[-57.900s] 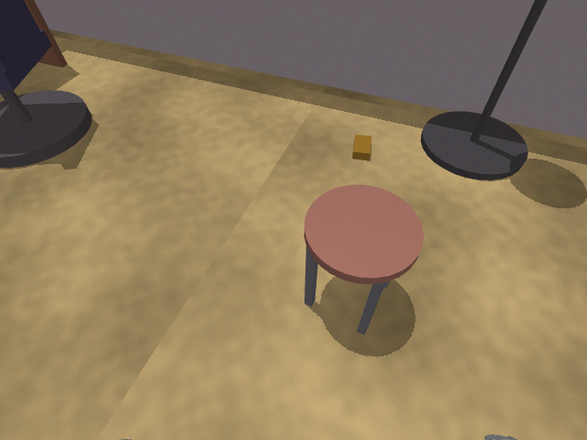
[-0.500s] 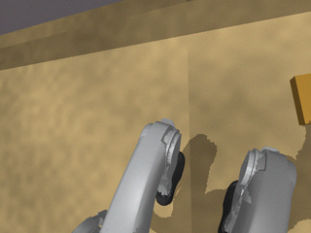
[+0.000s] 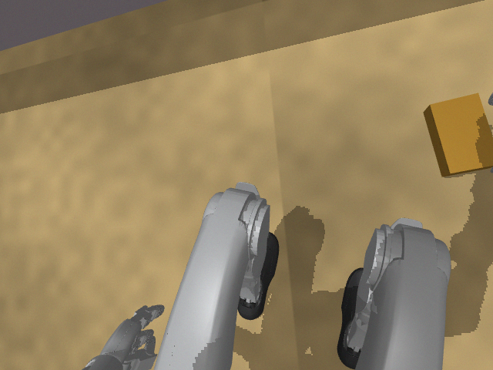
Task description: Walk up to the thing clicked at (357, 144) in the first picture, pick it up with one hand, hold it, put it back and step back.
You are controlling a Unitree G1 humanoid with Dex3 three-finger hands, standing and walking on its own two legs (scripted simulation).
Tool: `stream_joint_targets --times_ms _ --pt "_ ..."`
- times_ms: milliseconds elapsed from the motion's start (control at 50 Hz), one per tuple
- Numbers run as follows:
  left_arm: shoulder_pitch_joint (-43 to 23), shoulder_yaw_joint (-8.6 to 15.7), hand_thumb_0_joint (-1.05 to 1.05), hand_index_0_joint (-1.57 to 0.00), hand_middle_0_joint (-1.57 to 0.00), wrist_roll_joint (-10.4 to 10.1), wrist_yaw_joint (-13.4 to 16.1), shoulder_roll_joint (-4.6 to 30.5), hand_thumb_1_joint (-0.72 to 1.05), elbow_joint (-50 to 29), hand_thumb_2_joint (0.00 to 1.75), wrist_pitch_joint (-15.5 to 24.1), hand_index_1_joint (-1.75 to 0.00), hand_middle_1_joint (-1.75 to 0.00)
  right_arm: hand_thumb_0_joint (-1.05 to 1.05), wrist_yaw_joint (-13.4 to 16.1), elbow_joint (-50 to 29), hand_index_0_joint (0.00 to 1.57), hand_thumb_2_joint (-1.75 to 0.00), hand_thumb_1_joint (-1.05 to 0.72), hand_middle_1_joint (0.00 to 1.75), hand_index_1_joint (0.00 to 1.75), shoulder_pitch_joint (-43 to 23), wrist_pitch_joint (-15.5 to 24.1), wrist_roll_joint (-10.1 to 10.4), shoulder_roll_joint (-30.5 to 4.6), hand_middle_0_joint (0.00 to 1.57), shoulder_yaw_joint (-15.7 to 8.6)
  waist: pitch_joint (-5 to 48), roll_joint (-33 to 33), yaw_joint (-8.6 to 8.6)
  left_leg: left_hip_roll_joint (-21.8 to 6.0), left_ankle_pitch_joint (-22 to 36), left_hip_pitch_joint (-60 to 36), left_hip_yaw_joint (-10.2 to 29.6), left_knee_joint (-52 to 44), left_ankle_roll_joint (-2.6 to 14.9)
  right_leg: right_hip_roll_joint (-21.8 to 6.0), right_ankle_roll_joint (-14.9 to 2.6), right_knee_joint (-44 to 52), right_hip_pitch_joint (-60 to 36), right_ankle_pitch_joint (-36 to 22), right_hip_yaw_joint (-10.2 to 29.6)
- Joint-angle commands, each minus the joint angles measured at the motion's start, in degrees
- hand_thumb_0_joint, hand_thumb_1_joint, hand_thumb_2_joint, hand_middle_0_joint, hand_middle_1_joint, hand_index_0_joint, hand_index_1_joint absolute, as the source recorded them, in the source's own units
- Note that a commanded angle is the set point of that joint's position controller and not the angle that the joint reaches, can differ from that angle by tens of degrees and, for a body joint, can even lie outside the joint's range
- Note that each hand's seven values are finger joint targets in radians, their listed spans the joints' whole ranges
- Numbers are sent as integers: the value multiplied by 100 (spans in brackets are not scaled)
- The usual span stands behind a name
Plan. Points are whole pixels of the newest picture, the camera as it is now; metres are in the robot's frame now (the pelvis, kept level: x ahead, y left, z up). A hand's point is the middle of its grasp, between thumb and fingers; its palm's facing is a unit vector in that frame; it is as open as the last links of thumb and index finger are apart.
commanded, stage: home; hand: right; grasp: from above
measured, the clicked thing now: (459, 136) +0.53 -0.27 -0.33
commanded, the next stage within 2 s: none
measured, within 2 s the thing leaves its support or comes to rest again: neither
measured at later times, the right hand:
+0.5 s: hand out of the picture +0.42 -0.28 -0.07, palm faces -0.40 +0.35 -0.85, open 9.6 cm
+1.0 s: hand out of the picture +0.28 -0.21 +0.15, palm faces -0.04 +0.92 -0.40, open 7.4 cm
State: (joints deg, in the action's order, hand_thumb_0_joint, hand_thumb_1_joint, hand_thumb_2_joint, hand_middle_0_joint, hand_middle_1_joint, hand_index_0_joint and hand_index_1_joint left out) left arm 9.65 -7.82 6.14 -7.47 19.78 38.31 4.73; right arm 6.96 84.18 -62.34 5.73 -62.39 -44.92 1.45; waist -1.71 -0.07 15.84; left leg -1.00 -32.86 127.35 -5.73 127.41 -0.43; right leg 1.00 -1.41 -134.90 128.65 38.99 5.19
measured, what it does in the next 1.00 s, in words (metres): rises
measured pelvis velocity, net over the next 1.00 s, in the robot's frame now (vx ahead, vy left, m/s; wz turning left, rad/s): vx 0.04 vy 0.00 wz -0.09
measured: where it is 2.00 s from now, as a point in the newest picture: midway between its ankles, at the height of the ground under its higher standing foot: (302, 312)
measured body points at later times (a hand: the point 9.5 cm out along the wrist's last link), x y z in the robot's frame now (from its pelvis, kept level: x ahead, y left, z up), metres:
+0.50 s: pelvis +0.01 -0.01 +0.06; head +0.21 -0.05 +0.46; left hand +0.13 +0.25 -0.06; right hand +0.43 -0.30 -0.02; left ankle +0.13 +0.12 -0.32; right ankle +0.08 -0.11 -0.32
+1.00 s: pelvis +0.04 +0.00 +0.24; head +0.16 -0.02 +0.68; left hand +0.25 +0.24 +0.15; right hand +0.28 -0.25 +0.17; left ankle +0.12 +0.12 -0.32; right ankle +0.08 -0.11 -0.32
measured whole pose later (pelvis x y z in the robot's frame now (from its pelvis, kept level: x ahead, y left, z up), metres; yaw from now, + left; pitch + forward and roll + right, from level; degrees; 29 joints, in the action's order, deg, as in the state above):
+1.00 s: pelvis +0.04 +0.00 +0.24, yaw -5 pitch +26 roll +3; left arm 6.9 -0.3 -2.8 3.6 13.4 32.9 5.2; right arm 4.3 15.2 4.0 -12.0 -6.8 -17.5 0.4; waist 12.1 -2.0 3.2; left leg -0.2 -31.6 79.8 -3.2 85.7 0.3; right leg 0.4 -0.3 -89.4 79.5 35.6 2.9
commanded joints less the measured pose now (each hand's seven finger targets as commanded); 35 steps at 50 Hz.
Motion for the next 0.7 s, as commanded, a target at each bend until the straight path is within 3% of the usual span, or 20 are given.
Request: stream_joint_targets --times_ms 0,40,60,100,160,180,200,240,320,340,360,380,420,460,500,560,600,680 --pt "1384 437 0 -20 -20 49 225 1436 89 13 89 5 -30 -30 0 76 -1763 23 -97 13 80 83 -1783 1070 -157 -1433 26 -225 4206 -1472 164 184 376 -2441 -216 -1296 271 79 74 1094 -2274 -932 -345" --pt "1359 520 0 -20 -20 91 269 1458 89 -84 89 -31 -30 -30 0 338 -2489 23 -110 -3 76 79 -1420 1443 -330 -1830 26 -538 4776 -2165 -133 161 781 -2434 -256 -1076 325 48 185 1145 -3105 -1461 -295" --pt "1331 582 0 -20 -20 113 260 1491 89 -155 89 -68 -30 -30 0 499 -2797 23 -108 -5 74 76 -1035 1530 -368 -1848 25 -691 4910 -2326 -169 146 1026 -2417 -288 -991 331 43 203 1148 -3390 -1756 -248" --pt "1221 739 0 -20 -20 128 236 1574 89 -216 90 -187 -30 -30 0 905 -3385 21 -96 -13 61 63 -537 1571 -433 -2056 23 -1129 5249 -2829 -485 121 1338 -2131 -323 -768 404 73 269 1236 -3996 -2382 -133" --pt "1266 1010 0 -20 -20 125 189 1516 89 -141 90 -300 -30 -30 0 1369 -3494 20 -91 -26 52 53 -588 1394 -473 -1775 21 -1236 5330 -2999 -403 94 1340 -1524 -394 -627 396 87 282 1455 -4346 -2477 188" --pt "1333 1037 0 -20 -20 105 172 1446 89 -136 90 -298 -30 -30 0 1473 -3395 19 -86 -27 48 49 -522 1244 -473 -1639 20 -1166 5331 -2862 -355 114 1289 -1510 -412 -691 369 31 231 1508 -4394 -2379 148" --pt "1389 1100 0 -20 -20 86 150 1427 89 -157 90 -285 -30 -30 0 1547 -3466 19 -86 -29 47 48 -670 1117 -353 -1528 20 -1135 5334 -2802 -285 91 1168 -1466 -390 -781 362 25 197 1576 -4237 -2125 116" --pt "1429 1202 0 -20 -20 -8 111 1319 89 -154 90 -261 -30 -30 0 1614 -3667 20 -89 -37 46 47 -508 853 -85 -1365 21 -1132 5736 -2976 -490 85 1053 -1639 -329 -873 314 -24 168 1938 -4332 -1831 32" --pt "1558 1439 0 -20 -20 -205 36 1253 89 -80 90 -221 -30 -30 0 1123 -3454 20 -91 -35 50 51 343 256 598 -229 21 -513 5447 -2571 -633 117 614 -1888 -262 -1355 281 -55 100 2667 -4223 -1001 99" --pt "1548 1417 0 -20 -20 -261 46 1192 89 -78 90 -234 -30 -30 0 929 -3655 20 -93 -39 49 50 547 125 821 78 21 -334 5331 -2459 -592 133 581 -2021 -236 -1510 269 -54 86 2807 -4184 -936 104" --pt "1474 1444 0 -20 -20 -345 81 1207 89 -153 90 -264 -30 -30 0 739 -3779 21 -95 -38 51 52 908 -22 1072 77 22 -374 5275 -2118 -661 160 500 -2145 -198 -1642 254 -21 19 2924 -4017 -676 135" --pt "1385 1427 0 -20 -20 -417 116 1164 89 -230 90 -294 -30 -30 0 541 -3919 21 -98 -42 53 54 1282 -168 1318 218 22 -263 5165 -1774 -668 184 522 -2441 -158 -1818 244 1 -34 2969 -3871 -620 64" --pt "1150 1365 0 -20 -20 -528 213 1065 89 -417 90 -336 -30 -30 0 173 -4367 22 -105 -51 56 57 1750 -367 1959 538 24 -89 4816 -1001 -612 217 446 -3071 -80 -2217 198 25 -139 3169 -3484 -320 -29" --pt "969 1259 0 -20 -20 -586 324 927 90 -508 90 -303 -30 -30 0 -144 -4688 23 -107 -63 54 55 2049 -476 2586 785 24 -22 4359 -329 -547 221 456 -3619 -16 -2592 146 44 -197 3277 -3154 -308 -137" --pt "808 1194 0 -20 -20 -629 439 834 90 -545 90 -227 -30 -30 0 -368 -4892 22 -105 -73 48 49 2290 -478 3028 826 23 -100 3908 76 -579 188 419 -3819 57 -2879 149 55 -218 3307 -3061 -350 -187" --pt "583 1201 0 -20 -20 -687 526 680 90 -728 90 -117 -30 -30 0 -469 -5564 23 -108 -93 44 45 2605 -304 3351 752 24 -343 4100 -61 -834 157 418 -4209 211 -3114 154 63 -210 3527 -3359 -413 -286" --pt "390 1228 0 -20 -20 -744 583 589 90 -795 90 -59 -30 -30 0 -337 -6074 21 -96 -92 34 34 3082 -207 3504 638 21 -709 4288 -553 -1155 104 337 -4298 295 -3194 183 66 -163 3855 -3804 -310 -269" --pt "142 1203 0 -20 -20 -856 703 543 90 -970 90 -45 -30 -30 0 -48 -6484 20 -90 -90 30 30 3841 -377 3623 1019 20 -798 4152 -1002 -1225 101 283 -4367 231 -3477 218 -27 -41 4747 -4754 -131 4"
